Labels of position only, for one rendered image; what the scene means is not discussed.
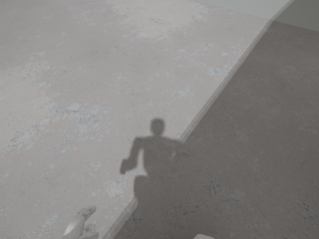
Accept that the left robot hand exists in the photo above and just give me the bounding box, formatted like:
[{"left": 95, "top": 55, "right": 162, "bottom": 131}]
[{"left": 62, "top": 205, "right": 99, "bottom": 239}]

